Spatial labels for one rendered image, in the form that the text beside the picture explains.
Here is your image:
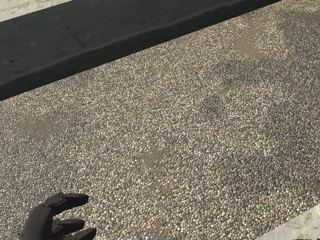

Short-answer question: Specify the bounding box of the robot left hand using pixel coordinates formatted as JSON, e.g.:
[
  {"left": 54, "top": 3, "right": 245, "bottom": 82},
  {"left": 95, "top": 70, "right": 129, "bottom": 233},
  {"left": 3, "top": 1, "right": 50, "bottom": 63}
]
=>
[{"left": 18, "top": 192, "right": 97, "bottom": 240}]

